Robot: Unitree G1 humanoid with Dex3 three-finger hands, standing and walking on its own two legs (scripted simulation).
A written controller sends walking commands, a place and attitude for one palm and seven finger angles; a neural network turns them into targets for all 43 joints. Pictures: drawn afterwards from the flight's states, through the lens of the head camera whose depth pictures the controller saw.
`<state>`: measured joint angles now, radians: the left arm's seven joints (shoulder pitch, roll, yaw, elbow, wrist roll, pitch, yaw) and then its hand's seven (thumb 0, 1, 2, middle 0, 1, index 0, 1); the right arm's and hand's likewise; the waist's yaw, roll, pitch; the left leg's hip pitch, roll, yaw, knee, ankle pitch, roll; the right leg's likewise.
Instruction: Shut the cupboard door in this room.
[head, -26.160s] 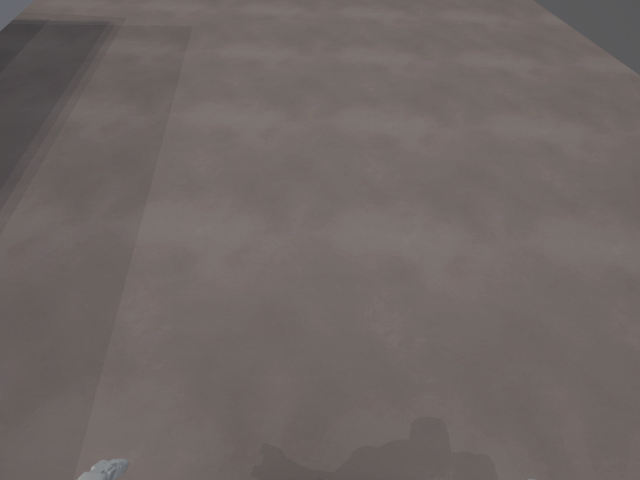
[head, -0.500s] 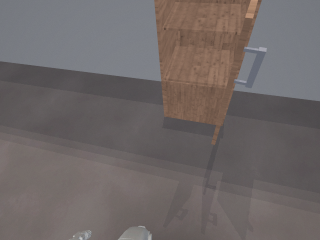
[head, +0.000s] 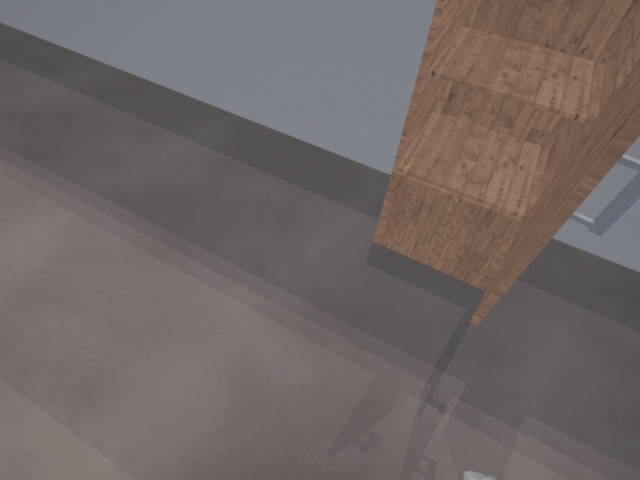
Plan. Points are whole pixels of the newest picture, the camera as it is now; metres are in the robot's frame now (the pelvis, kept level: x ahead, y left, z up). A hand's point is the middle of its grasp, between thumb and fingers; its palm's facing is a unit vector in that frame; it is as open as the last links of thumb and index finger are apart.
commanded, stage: stand and wait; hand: left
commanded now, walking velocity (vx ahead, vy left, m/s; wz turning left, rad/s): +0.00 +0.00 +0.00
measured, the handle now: (609, 195) +0.54 -0.38 +0.07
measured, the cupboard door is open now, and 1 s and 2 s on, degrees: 82 82 82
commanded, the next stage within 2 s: turn or walk to find it in 0.06 s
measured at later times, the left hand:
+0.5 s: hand out of the picture +0.03 +0.20 -0.18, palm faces +0.09 -0.97 -0.22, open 7.3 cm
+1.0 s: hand out of the picture +0.02 +0.18 -0.18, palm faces +0.22 -0.95 -0.24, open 7.4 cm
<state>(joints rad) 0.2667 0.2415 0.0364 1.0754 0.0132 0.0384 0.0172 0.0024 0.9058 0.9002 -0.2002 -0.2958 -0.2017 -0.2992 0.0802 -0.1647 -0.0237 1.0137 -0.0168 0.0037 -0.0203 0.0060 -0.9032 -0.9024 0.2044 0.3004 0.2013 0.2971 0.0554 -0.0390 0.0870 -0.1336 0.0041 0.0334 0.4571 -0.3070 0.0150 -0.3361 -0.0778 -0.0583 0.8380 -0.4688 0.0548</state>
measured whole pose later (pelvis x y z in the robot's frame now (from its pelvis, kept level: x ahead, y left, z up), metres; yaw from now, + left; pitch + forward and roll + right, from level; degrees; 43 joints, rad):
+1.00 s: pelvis +0.00 -0.03 -0.01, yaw +11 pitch +1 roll +1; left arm 0.18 0.20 0.05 1.02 0.01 0.04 0.02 0.00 0.90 0.90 -0.20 -0.30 -0.20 -0.30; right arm 0.21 -0.18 -0.05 1.03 -0.03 0.01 -0.02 0.01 -0.91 -0.90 0.20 0.30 0.20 0.30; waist -0.01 -0.02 0.08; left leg -0.26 -0.03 -0.07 0.54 -0.30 -0.01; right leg -0.31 -0.05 -0.08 0.77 -0.49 0.03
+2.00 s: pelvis -0.02 -0.06 -0.01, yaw +37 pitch +0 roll +1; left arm 0.13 0.21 0.04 0.91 0.02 0.01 0.01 0.00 0.90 0.90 -0.20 -0.30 -0.20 -0.30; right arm 0.22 -0.21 -0.07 0.98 -0.02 0.04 0.00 0.01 -0.90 -0.90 0.21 0.30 0.20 0.30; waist -0.03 0.03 0.08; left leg -0.30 -0.03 -0.07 0.59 -0.29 -0.01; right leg -0.28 -0.04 -0.07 0.57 -0.29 0.03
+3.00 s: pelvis -0.02 -0.07 +0.00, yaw +63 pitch +0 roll +1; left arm 0.18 0.17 0.03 0.92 0.02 0.00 0.02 0.00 0.90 0.90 -0.20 -0.30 -0.21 -0.30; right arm 0.18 -0.25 -0.09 0.99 -0.02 0.07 0.01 0.01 -0.90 -0.90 0.20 0.30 0.20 0.30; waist -0.02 0.05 0.10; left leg -0.46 -0.02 -0.04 1.13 -0.44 -0.04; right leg -0.24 -0.07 -0.16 0.54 -0.29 -0.02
